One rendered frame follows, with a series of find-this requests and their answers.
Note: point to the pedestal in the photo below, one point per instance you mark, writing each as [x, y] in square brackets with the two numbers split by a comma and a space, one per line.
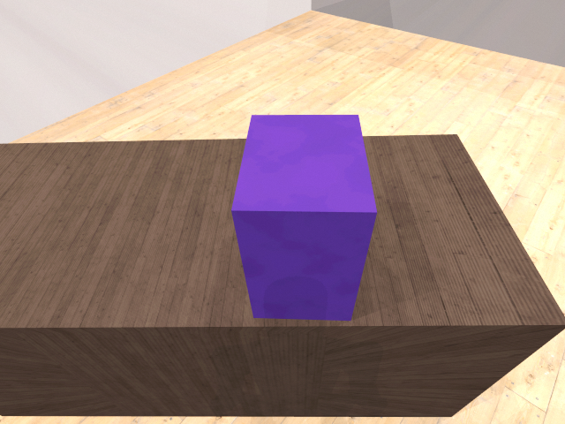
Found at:
[123, 293]

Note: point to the carton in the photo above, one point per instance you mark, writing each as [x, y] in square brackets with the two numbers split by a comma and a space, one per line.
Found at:
[304, 213]

